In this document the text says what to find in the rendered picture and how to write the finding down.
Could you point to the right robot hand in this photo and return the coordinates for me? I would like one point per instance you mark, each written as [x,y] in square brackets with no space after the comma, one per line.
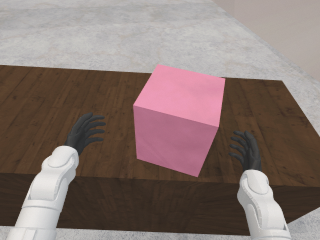
[250,159]

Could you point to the robot left forearm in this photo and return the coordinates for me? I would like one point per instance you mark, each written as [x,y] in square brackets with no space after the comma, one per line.
[44,201]

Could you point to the left robot hand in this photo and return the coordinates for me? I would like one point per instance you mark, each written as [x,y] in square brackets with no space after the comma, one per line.
[78,139]

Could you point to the robot right forearm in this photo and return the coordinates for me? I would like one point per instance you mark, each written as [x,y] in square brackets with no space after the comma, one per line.
[264,216]

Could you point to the pedestal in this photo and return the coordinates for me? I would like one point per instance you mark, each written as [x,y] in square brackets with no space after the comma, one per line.
[113,190]

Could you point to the carton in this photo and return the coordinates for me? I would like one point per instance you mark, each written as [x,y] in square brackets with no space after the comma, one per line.
[176,118]

